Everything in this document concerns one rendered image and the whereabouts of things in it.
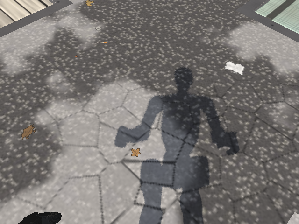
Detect robot left hand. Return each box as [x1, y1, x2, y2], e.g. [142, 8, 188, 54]
[18, 212, 62, 224]

